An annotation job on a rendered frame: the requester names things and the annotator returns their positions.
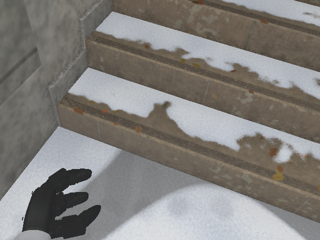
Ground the robot left hand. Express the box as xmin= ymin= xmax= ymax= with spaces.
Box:
xmin=22 ymin=168 xmax=101 ymax=239

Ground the robot left forearm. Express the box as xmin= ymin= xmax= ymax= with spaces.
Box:
xmin=14 ymin=230 xmax=51 ymax=240

